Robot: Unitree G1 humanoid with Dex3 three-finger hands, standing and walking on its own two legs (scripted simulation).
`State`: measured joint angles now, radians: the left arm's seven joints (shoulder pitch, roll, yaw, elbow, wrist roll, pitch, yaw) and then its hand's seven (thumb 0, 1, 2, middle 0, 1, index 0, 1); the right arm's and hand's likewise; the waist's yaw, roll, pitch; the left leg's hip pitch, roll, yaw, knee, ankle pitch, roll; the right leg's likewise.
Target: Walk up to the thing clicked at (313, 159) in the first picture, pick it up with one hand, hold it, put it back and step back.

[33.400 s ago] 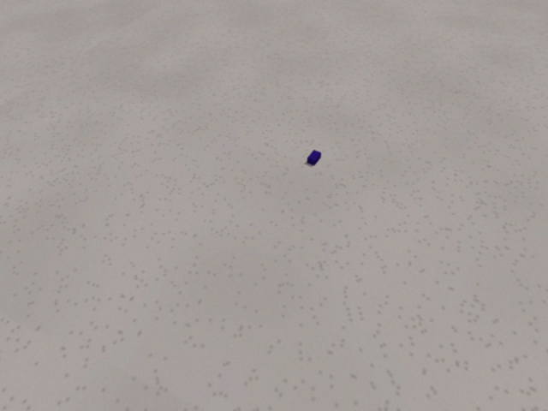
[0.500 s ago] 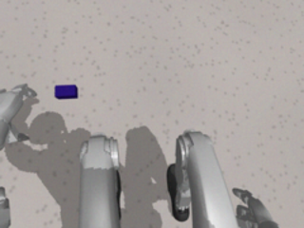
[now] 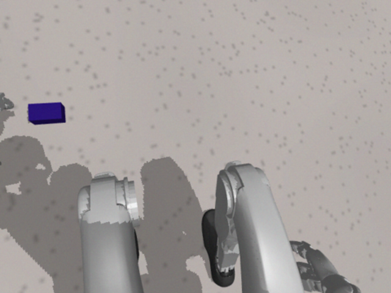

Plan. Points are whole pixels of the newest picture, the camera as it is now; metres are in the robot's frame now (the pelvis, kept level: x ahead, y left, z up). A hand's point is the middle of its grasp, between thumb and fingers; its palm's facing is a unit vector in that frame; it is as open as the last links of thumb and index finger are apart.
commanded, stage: rise first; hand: left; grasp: from above
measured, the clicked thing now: (47, 113) +0.50 +0.35 -0.31
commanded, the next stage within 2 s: none
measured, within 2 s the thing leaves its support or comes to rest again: neither
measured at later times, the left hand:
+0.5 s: hand out of the picture +0.41 +0.39 -0.19, palm faces -0.45 -0.12 -0.88, open 12.3 cm
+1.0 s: hand (3, 127) +0.42 +0.39 -0.20, palm faces -0.44 -0.12 -0.89, open 12.5 cm
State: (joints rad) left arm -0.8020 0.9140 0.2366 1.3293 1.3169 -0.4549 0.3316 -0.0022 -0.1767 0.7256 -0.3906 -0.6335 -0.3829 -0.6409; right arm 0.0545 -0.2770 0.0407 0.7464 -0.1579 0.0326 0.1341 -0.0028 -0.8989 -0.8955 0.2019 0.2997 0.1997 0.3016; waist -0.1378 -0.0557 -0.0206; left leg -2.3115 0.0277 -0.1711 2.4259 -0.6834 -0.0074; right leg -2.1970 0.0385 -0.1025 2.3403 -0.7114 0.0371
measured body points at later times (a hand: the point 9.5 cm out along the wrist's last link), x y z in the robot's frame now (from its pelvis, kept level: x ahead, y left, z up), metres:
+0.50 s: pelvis +0.01 +0.00 -0.01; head +0.26 +0.10 +0.35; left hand +0.43 +0.40 -0.14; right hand +0.10 -0.27 -0.12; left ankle +0.08 +0.13 -0.29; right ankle +0.10 -0.12 -0.29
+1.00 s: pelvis +0.00 +0.00 -0.02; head +0.26 +0.11 +0.34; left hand +0.44 +0.39 -0.14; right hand +0.09 -0.27 -0.12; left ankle +0.08 +0.13 -0.30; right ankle +0.10 -0.12 -0.29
